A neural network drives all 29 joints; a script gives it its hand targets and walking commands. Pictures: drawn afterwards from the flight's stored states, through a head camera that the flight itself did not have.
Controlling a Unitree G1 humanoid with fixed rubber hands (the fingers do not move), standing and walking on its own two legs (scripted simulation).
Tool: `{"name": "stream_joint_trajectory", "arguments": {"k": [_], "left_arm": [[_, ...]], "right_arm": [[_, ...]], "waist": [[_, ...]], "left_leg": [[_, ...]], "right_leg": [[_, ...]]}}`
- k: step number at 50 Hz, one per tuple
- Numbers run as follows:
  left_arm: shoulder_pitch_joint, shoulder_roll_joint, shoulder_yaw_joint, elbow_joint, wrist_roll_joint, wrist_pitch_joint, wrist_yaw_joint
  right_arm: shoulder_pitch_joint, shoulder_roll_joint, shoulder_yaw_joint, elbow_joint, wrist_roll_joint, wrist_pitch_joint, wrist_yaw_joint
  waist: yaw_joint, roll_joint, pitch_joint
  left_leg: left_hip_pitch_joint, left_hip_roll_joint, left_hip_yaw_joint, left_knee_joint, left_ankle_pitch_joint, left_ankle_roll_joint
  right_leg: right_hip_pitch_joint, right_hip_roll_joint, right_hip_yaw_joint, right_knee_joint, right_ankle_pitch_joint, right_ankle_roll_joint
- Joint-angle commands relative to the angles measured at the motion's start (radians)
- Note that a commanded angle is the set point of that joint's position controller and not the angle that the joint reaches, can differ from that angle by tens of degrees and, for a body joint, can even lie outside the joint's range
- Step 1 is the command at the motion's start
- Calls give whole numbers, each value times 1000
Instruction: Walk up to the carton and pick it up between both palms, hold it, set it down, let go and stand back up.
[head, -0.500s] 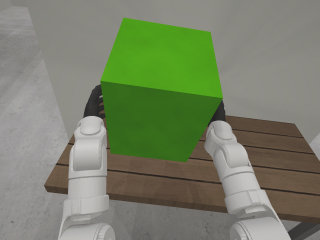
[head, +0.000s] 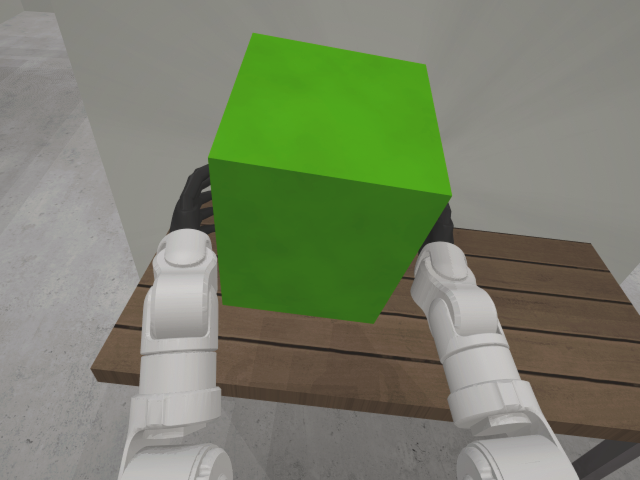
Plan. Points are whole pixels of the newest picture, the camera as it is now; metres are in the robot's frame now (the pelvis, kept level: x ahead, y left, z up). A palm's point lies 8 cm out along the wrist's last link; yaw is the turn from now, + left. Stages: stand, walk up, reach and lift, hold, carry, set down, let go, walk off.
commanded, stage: hold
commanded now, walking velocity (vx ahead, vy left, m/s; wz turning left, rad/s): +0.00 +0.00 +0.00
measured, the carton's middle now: (318, 191) +0.41 +0.00 +0.20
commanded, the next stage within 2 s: none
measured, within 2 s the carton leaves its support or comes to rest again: neither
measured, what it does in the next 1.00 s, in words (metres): stands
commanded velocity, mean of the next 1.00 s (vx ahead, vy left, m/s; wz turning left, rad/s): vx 0.00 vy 0.00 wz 0.00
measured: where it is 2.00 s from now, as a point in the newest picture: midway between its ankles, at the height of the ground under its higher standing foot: outside the picture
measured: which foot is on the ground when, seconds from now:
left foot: down 0.00-1.00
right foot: down 0.00-1.00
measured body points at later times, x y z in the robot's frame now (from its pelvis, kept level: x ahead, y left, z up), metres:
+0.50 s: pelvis +0.00 -0.01 +0.00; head -0.03 +0.04 +0.45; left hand +0.38 +0.16 +0.18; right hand +0.38 -0.14 +0.18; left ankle +0.06 +0.13 -0.75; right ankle +0.00 -0.10 -0.75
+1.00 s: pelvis +0.00 +0.00 +0.00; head -0.03 +0.04 +0.45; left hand +0.37 +0.15 +0.18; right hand +0.37 -0.14 +0.17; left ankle +0.06 +0.13 -0.75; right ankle +0.00 -0.10 -0.75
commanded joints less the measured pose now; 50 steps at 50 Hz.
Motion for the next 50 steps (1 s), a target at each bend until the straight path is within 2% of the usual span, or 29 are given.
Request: {"name": "stream_joint_trajectory", "arguments": {"k": [1, 5, 7, 10, 12, 13, 14, 15, 17, 19, 20, 24, 25, 26, 27, 28, 29, 30, 31, 32, 34, 36, 37, 38, 39, 44, 45, 47, 50], "left_arm": [[-679, -539, -540, -122, -195, -91, -170], [-653, -510, -475, -81, -162, -79, -181], [-674, -515, -471, -76, -163, -72, -184], [-723, -531, -512, -135, -184, -87, -187], [-715, -539, -527, -138, -195, -95, -184], [-716, -538, -531, -129, -193, -97, -184], [-735, -530, -517, -121, -191, -99, -185], [-712, -524, -506, -126, -179, -97, -185], [-736, -531, -526, -130, -191, -99, -183], [-749, -530, -529, -117, -180, -96, -176], [-751, -517, -510, -78, -165, -92, -178], [-723, -556, -518, -64, -169, -83, -181], [-748, -550, -523, -106, -174, -91, -180], [-750, -551, -522, -80, -178, -88, -180], [-730, -564, -537, -111, -186, -90, -180], [-714, -557, -532, -87, -177, -85, -180], [-699, -550, -523, -109, -175, -88, -182], [-708, -530, -503, -96, -170, -87, -184], [-701, -542, -516, -127, -168, -87, -184], [-668, -527, -511, -136, -169, -84, -188], [-664, -528, -525, -163, -179, -86, -189], [-648, -521, -536, -192, -182, -87, -186], [-643, -523, -546, -206, -184, -85, -184], [-663, -517, -547, -225, -191, -86, -181], [-656, -530, -574, -229, -199, -82, -176], [-666, -533, -571, -196, -188, -70, -177], [-646, -534, -570, -197, -184, -67, -176], [-674, -527, -557, -164, -189, -69, -176], [-653, -534, -548, -163, -175, -64, -184]], "right_arm": [[-826, 542, 443, -380, 71, -90, 131], [-821, 531, 443, -334, 75, -75, 129], [-865, 536, 438, -353, 73, -86, 131], [-858, 540, 434, -353, 77, -93, 126], [-876, 548, 445, -395, 76, -100, 123], [-833, 546, 427, -351, 72, -91, 121], [-879, 553, 444, -376, 73, -96, 121], [-814, 552, 435, -328, 71, -85, 121], [-863, 555, 435, -366, 70, -96, 125], [-847, 546, 412, -323, 57, -91, 131], [-844, 534, 388, -283, 45, -86, 132], [-863, 516, 363, -304, 41, -97, 137], [-848, 532, 373, -298, 48, -96, 138], [-860, 524, 363, -294, 47, -96, 138], [-841, 533, 375, -316, 52, -99, 135], [-847, 525, 382, -323, 56, -98, 131], [-823, 529, 399, -321, 65, -94, 127], [-856, 519, 404, -328, 68, -94, 127], [-809, 523, 397, -304, 66, -89, 125], [-806, 529, 427, -350, 72, -93, 122], [-824, 531, 457, -397, 92, -97, 117], [-791, 531, 483, -406, 107, -91, 113], [-782, 530, 488, -416, 113, -89, 112], [-808, 529, 506, -433, 122, -90, 112], [-800, 514, 497, -448, 122, -92, 113], [-789, 510, 444, -410, 75, -85, 125], [-796, 514, 455, -426, 80, -86, 128], [-831, 516, 448, -423, 77, -84, 129], [-810, 519, 441, -409, 73, -83, 127]], "waist": [[-13, 91, -571], [17, 83, -525], [24, 79, -532], [-11, 95, -574], [-10, 94, -596], [-32, 113, -556], [-4, 96, -569], [-18, 95, -529], [-11, 112, -573], [-19, 141, -552], [-20, 129, -490], [-24, 144, -519], [-26, 142, -545], [-35, 141, -529], [-48, 140, -552], [-44, 152, -543], [-45, 134, -554], [-24, 125, -549], [-46, 134, -544], [-28, 117, -576], [-17, 119, -602], [-18, 125, -587], [-19, 128, -588], [-3, 123, -605], [-21, 136, -613], [-23, 121, -519], [-9, 124, -542], [-8, 103, -524], [-15, 111, -525]], "left_leg": [[288, -38, 60, -9, 253, 1], [247, -43, 74, -34, 190, 14], [247, -43, 71, -34, 183, 19], [283, -41, 70, -13, 245, 5], [283, -43, 67, -2, 261, 3], [275, -45, 61, -10, 237, -3], [265, -48, 69, -12, 220, 4], [265, -47, 67, -20, 227, 4], [254, -48, 66, -19, 199, 2], [255, -43, 64, -25, 183, -1], [245, -39, 66, -37, 143, 3], [265, -29, 65, -37, 148, -6], [278, -33, 65, -29, 181, -9], [275, -35, 64, -25, 175, -10], [290, -34, 61, -15, 223, -16], [287, -38, 59, -7, 242, -18], [301, -37, 57, -5, 259, -19], [288, -38, 61, -8, 246, -13], [301, -36, 58, -7, 273, -19], [305, -41, 64, 2, 305, -15], [301, -45, 59, 16, 351, -19], [304, -46, 54, 21, 378, -25], [311, -45, 56, 21, 383, -30], [318, -46, 57, 25, 391, -30], [331, -41, 53, 27, 397, -37], [304, -30, 61, -16, 268, -17], [297, -31, 62, -13, 281, -14], [280, -31, 60, -18, 240, -7], [287, -34, 66, -16, 252, -5]], "right_leg": [[-2, 20, -33, -49, 250, 87], [11, 12, -23, -57, 196, 88], [-1, 14, -29, -60, 179, 86], [-9, 17, -31, -52, 231, 87], [1, 21, -36, -51, 254, 88], [-6, 11, -30, -51, 254, 91], [-9, 11, -34, -51, 236, 96], [-1, 10, -32, -52, 255, 96], [-10, 5, -31, -54, 203, 90], [-29, 5, -32, -58, 156, 80], [-53, 4, -35, -67, 114, 79], [-60, 18, -45, -67, 94, 68], [-44, 18, -44, -60, 121, 72], [-53, 15, -42, -60, 126, 77], [-32, 20, -46, -50, 189, 81], [-26, 18, -43, -51, 213, 81], [-7, 21, -42, -47, 239, 86], [-11, 21, -45, -51, 218, 86], [-4, 22, -47, -45, 252, 87], [28, 20, -44, -40, 293, 92], [52, 23, -45, -26, 360, 96], [50, 25, -43, -23, 382, 97], [46, 27, -44, -23, 378, 96], [41, 31, -46, -22, 368, 95], [26, 35, -48, -25, 351, 88], [-29, 28, -49, -58, 199, 75], [-11, 27, -46, -54, 214, 71], [-20, 24, -45, -61, 186, 74], [-8, 23, -41, -55, 208, 75]]}}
